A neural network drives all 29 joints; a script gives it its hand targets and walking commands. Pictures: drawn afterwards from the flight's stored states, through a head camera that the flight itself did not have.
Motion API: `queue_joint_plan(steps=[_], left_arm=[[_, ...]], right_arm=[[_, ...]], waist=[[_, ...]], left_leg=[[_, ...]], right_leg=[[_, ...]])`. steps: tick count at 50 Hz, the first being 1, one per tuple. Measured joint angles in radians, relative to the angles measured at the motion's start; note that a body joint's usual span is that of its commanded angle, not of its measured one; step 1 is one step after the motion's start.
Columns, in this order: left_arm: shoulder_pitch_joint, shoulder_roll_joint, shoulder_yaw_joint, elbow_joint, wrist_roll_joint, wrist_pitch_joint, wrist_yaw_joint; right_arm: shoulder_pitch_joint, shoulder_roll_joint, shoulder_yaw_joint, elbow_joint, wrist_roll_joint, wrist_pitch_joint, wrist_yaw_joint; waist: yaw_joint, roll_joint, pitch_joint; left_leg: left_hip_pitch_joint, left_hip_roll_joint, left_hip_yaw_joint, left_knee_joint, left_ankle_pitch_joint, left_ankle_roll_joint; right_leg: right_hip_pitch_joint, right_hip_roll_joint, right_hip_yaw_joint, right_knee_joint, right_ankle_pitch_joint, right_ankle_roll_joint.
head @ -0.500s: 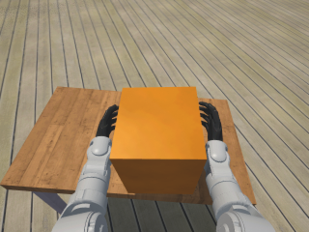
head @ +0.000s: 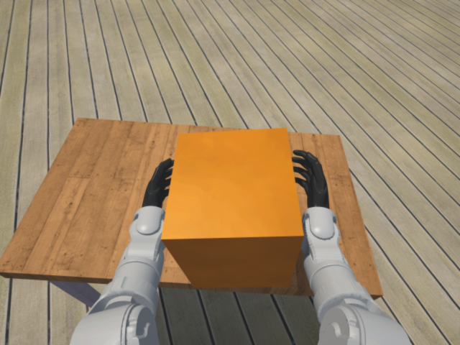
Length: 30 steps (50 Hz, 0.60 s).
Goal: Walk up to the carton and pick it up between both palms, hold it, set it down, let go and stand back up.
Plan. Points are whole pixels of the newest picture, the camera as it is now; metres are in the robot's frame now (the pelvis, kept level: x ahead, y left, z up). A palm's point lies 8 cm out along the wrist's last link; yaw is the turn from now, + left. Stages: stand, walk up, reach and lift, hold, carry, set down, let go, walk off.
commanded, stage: set down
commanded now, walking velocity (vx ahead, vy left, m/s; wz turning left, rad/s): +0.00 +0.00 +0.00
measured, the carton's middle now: (236, 213) +0.38 +0.00 -0.03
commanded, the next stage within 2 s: none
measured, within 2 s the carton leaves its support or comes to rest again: rests again in 1.82 s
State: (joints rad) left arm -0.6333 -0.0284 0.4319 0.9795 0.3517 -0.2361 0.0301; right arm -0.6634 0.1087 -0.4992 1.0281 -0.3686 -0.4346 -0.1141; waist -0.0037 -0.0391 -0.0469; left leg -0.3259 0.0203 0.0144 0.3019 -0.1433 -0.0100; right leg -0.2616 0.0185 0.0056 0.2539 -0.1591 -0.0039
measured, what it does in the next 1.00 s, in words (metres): stands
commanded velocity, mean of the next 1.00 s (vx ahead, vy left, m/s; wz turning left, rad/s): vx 0.00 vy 0.00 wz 0.00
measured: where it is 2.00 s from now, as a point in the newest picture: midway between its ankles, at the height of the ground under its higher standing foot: outside the picture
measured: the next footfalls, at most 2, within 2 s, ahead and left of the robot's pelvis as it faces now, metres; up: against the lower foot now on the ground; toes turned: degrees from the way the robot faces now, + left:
none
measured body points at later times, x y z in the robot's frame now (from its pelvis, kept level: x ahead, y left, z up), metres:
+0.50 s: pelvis +0.00 +0.00 +0.00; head +0.08 +0.02 +0.44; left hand +0.39 +0.16 -0.01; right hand +0.39 -0.13 +0.02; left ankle -0.01 +0.12 -0.75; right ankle -0.03 -0.12 -0.75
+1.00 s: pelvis -0.01 +0.00 +0.00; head +0.09 +0.02 +0.44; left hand +0.39 +0.16 -0.02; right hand +0.39 -0.14 +0.01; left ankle -0.01 +0.12 -0.75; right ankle -0.03 -0.12 -0.75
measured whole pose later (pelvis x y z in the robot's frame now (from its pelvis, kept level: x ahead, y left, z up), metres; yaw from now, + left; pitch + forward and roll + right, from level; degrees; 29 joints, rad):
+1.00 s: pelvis -0.01 +0.00 +0.00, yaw +0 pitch +15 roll -1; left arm -0.67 -0.04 0.52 1.07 0.43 -0.36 0.05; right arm -0.69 0.12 -0.64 1.06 -0.49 -0.51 -0.08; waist -0.01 -0.04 -0.06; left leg -0.46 0.02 0.01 0.34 -0.14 0.00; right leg -0.40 0.02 0.00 0.30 -0.16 0.00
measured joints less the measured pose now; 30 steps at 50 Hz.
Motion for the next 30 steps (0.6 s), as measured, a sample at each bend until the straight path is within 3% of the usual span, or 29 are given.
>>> queue_joint_plan(steps=[30], left_arm=[[-0.01, 0.001, 0.04, 0.075, 0.04, -0.102, 0.026]], right_arm=[[-0.011, 0.011, -0.086, 0.035, -0.084, -0.066, 0.019]], waist=[[-0.014, 0.005, -0.036]], left_leg=[[-0.127, 0.0, -0.006, 0.033, 0.005, 0.003]], right_leg=[[-0.122, -0.001, -0.008, 0.029, 0.005, 0.001]])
